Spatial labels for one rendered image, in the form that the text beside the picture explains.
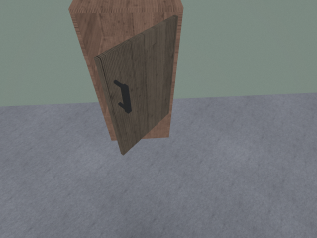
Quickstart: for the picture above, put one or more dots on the cupboard door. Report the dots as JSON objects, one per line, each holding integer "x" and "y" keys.
{"x": 145, "y": 63}

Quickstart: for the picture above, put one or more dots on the handle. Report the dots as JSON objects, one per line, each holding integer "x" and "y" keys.
{"x": 126, "y": 105}

